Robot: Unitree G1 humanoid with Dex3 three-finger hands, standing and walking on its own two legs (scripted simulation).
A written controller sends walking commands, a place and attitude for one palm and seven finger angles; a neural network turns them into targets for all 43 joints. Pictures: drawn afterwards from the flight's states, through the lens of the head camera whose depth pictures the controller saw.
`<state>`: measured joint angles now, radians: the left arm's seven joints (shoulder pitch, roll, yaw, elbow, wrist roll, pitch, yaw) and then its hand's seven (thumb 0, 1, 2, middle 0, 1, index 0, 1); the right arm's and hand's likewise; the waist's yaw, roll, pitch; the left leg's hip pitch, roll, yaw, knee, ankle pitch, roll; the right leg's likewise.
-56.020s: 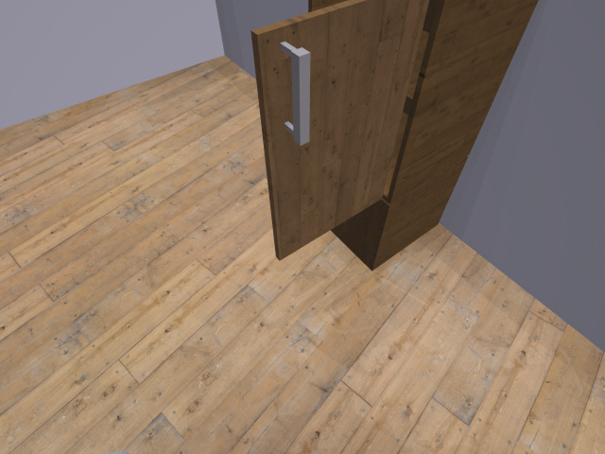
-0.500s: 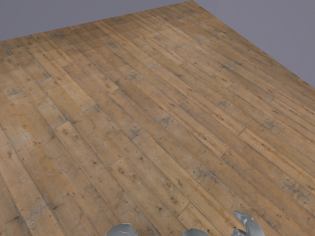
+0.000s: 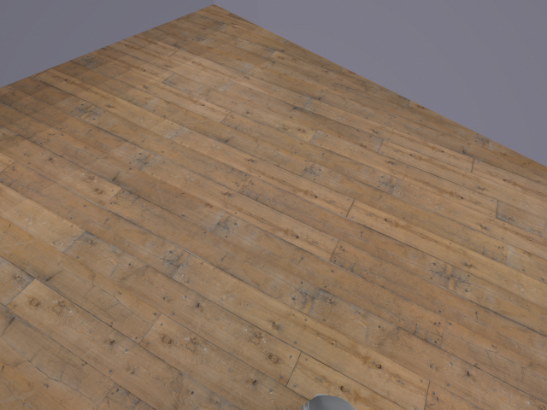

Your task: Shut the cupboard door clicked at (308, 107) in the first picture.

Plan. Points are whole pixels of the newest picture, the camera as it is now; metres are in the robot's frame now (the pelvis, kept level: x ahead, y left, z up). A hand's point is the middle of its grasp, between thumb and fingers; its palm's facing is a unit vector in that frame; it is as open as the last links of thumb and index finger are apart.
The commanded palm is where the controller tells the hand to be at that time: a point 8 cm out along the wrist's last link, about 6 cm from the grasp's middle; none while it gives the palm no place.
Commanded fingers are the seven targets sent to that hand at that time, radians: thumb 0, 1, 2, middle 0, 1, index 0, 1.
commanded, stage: turn to face it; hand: left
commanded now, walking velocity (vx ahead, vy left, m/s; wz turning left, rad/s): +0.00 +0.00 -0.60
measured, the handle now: out of the picture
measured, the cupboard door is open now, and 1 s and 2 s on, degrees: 25 25 25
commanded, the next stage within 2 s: none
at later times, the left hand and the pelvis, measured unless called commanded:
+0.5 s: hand (203, 384) +0.17 +0.12 -0.16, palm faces -0.32 -0.92 -0.23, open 7.4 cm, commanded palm none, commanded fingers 0.00 0.90 0.90 -0.20 -0.30 -0.20 -0.30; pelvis +0.00 -0.02 +0.00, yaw -18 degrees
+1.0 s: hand (215, 367) +0.20 +0.11 -0.16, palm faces -0.54 -0.79 -0.28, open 7.4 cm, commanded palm none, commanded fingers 0.00 0.90 0.90 -0.20 -0.30 -0.20 -0.30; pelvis -0.01 -0.02 -0.01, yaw -36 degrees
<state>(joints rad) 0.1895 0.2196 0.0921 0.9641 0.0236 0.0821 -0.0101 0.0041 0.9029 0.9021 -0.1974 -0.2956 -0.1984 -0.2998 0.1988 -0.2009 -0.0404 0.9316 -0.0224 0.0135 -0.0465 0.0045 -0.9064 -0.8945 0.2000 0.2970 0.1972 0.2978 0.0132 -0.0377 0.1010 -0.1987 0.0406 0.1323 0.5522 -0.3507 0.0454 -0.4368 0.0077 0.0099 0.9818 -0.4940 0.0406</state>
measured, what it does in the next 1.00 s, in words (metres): steps on the spot, turning right: right foot, then left foot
